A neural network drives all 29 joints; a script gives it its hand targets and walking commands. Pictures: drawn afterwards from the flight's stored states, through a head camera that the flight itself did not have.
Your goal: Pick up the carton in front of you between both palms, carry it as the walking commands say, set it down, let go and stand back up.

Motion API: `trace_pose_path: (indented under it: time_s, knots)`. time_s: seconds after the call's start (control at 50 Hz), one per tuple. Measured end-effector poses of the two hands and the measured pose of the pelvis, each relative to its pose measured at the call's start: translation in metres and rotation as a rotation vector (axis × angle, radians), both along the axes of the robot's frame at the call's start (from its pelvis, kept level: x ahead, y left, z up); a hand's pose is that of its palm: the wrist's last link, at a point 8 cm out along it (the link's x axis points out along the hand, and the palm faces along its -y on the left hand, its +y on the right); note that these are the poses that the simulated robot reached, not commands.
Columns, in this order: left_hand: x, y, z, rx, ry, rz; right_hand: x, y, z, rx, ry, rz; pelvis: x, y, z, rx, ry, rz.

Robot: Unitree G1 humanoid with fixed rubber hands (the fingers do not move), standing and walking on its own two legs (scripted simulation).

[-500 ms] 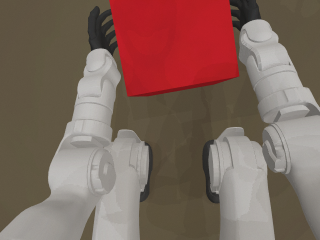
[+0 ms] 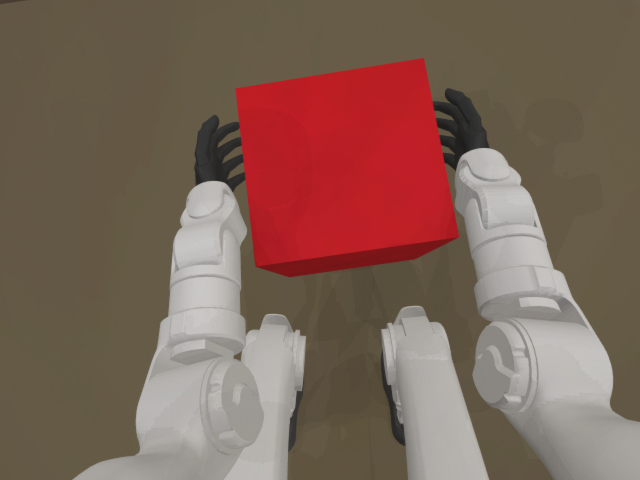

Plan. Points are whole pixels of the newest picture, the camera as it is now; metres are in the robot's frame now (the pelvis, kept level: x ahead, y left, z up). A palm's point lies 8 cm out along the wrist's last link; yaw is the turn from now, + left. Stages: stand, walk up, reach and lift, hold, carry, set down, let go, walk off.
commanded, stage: reach and lift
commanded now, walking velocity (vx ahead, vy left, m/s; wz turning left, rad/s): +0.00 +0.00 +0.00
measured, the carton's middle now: (342, 190) +0.47 -0.02 -0.14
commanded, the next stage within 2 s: none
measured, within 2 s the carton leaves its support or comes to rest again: neither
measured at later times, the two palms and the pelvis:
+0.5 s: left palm (141, 152) +0.43 +0.13 +0.11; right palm (537, 123) +0.44 -0.17 +0.10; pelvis +0.05 +0.00 +0.13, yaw -1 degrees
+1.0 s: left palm out of the picture +0.40 +0.14 +0.26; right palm out of the picture +0.39 -0.16 +0.25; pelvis +0.09 +0.00 +0.25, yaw -2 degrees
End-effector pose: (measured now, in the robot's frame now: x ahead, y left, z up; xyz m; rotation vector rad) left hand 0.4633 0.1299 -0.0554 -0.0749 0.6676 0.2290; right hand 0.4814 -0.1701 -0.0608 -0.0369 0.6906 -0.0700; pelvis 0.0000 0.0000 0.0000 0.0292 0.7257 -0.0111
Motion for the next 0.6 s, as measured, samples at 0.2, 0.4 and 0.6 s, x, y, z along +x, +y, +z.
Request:
trace_pose_path:
  time_s: [0.2,0.4,0.6]
  knots:
    - [-0.011,-0.001,0.06,-0.002,-0.009,-0.014,-0.017,-0.001,0.058,0.023,-0.007,-0.029,0.016,0.0,0.047,-0.004,-0.054,-0.011]
    - [-0.025,0.004,0.129,0.0,0.0,-0.025,-0.035,0.004,0.126,0.027,0.003,-0.045,0.035,-0.003,0.105,-0.009,-0.15,-0.013]
    - [-0.038,0.005,0.193,0.006,0.001,-0.053,-0.056,0.005,0.19,0.03,0.003,-0.072,0.056,-0.003,0.163,-0.021,-0.266,-0.015]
